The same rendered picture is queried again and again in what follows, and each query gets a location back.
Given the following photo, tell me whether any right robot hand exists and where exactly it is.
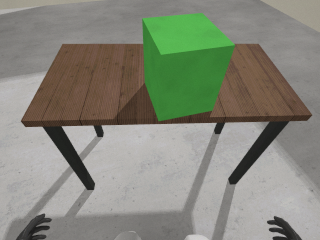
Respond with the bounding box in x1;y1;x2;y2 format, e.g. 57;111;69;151
267;216;302;240

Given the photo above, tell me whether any carton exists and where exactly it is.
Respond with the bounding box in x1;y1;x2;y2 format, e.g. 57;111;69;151
142;13;235;121

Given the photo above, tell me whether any left robot hand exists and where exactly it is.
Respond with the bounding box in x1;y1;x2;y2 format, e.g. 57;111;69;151
16;213;52;240

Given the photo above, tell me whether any table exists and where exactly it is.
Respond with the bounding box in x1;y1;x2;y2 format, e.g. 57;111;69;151
21;43;312;190

